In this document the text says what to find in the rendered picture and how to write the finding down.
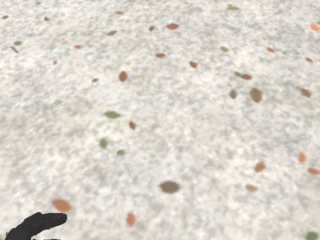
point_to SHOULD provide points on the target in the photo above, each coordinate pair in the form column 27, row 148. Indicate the left robot hand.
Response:
column 34, row 224

